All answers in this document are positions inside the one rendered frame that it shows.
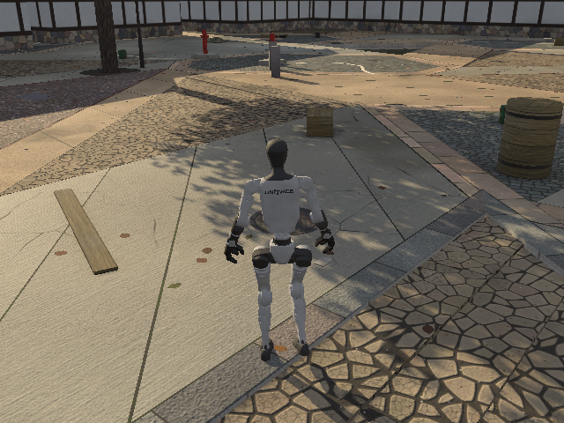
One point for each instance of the left robot forearm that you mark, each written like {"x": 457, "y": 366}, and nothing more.
{"x": 234, "y": 234}

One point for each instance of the robot torso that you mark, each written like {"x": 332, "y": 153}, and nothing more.
{"x": 280, "y": 202}

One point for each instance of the left robot hand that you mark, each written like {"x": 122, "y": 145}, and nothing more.
{"x": 233, "y": 250}

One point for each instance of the robot left shin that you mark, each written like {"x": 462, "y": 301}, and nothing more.
{"x": 264, "y": 319}

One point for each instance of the robot right upper arm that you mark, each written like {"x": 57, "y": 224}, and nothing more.
{"x": 312, "y": 198}

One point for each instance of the robot left upper arm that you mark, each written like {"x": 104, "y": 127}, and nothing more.
{"x": 246, "y": 202}

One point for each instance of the right robot forearm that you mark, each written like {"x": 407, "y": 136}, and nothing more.
{"x": 324, "y": 228}

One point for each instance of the right robot hand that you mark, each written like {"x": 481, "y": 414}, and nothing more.
{"x": 322, "y": 241}

